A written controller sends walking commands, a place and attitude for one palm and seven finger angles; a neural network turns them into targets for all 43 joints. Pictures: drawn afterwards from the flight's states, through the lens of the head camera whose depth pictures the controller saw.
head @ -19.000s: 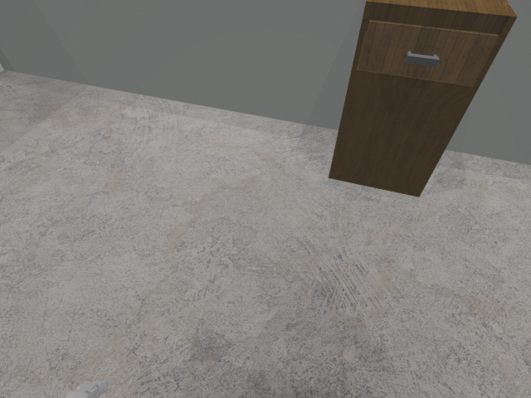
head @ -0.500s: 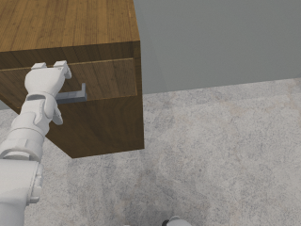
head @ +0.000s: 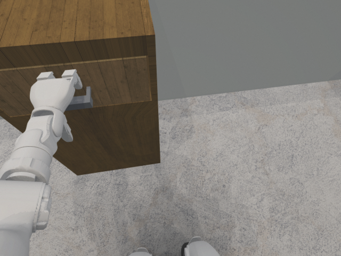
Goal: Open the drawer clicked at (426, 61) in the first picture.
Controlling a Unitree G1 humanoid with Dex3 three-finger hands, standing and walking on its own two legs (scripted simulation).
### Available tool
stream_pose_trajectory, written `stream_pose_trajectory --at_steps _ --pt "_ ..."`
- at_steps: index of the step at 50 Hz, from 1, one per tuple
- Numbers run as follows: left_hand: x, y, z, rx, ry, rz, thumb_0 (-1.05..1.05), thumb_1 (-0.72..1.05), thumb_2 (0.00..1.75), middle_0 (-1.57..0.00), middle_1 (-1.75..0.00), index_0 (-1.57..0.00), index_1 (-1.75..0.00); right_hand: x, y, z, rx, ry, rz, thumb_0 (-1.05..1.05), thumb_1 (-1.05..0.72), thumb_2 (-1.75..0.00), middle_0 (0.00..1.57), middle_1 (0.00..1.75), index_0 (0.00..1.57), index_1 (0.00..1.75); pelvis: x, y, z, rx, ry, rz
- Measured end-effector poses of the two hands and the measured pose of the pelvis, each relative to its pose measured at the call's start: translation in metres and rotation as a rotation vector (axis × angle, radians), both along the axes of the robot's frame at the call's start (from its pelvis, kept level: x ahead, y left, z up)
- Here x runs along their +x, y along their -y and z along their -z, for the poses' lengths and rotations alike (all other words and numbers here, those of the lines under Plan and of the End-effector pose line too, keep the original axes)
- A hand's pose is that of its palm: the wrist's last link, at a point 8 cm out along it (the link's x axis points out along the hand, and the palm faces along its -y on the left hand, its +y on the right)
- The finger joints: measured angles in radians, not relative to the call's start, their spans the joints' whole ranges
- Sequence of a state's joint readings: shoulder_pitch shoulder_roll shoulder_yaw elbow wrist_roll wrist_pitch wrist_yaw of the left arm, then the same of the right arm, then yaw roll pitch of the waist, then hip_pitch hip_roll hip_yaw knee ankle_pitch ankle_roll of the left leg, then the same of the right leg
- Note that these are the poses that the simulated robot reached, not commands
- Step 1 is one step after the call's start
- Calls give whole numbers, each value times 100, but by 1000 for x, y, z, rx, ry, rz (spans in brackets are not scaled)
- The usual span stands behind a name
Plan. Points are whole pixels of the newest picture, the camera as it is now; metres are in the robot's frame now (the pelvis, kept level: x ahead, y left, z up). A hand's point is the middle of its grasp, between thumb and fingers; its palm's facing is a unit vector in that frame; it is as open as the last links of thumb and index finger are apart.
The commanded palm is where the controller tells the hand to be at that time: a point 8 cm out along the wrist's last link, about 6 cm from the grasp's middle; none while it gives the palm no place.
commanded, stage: lower the fingers behind the handle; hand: left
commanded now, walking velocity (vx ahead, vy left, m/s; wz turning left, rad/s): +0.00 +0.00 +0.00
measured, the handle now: (71, 97) +0.53 +0.25 -0.01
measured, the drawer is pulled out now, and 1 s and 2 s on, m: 0.00 0.00 0.00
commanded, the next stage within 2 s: lift the fingers back up to retry in 1.14 s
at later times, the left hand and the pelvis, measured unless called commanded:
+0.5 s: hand (63, 112) +0.47 +0.26 +0.00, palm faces -0.05 -0.01 -1.00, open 13.8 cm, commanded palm +0.46 +0.26 +0.04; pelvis -0.01 +0.00 -0.01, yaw +0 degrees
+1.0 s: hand (64, 111) +0.48 +0.26 +0.00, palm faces -0.04 +0.02 -1.00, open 13.8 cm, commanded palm +0.46 +0.26 +0.02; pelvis -0.03 -0.01 -0.03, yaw +0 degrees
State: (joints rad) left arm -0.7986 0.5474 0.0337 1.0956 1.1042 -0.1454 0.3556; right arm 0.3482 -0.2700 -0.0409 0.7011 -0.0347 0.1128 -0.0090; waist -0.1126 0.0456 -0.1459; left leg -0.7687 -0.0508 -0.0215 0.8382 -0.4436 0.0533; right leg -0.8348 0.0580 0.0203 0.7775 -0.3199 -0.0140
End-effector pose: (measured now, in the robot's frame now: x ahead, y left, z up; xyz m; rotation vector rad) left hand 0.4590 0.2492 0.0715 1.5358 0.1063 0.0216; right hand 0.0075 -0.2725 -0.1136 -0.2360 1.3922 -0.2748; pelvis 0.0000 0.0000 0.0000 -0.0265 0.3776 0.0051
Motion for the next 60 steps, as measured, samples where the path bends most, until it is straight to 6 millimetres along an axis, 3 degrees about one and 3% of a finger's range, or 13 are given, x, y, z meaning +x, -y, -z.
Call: stream_pose_trajectory --at_steps 14,18,30,60 --pt "2 1 1 26 6 -60 0 -48 30 -33 -122 -32 -125 -6 0 6 15 -14 2 0 -90 -90 20 30 20 30 -6 3 4 1 -10 3" --pt "-2 -1 11 39 -55 -66 0 -48 30 -32 -121 -31 -123 -6 2 6 7 10 7 0 -90 -90 20 30 20 30 -9 3 5 2 -12 6" --pt "-4 -3 18 50 39 -40 0 -49 30 -32 -130 -32 -121 -16 7 21 -4 -16 -21 0 -90 -90 20 30 20 30 -18 5 21 -2 -50 -7" --pt "2 -2 17 61 13 -63 0 -49 30 -30 -138 -33 -122 -43 3 34 -6 -10 -5 0 -90 -90 20 30 20 30 -39 6 35 2 -71 -1"
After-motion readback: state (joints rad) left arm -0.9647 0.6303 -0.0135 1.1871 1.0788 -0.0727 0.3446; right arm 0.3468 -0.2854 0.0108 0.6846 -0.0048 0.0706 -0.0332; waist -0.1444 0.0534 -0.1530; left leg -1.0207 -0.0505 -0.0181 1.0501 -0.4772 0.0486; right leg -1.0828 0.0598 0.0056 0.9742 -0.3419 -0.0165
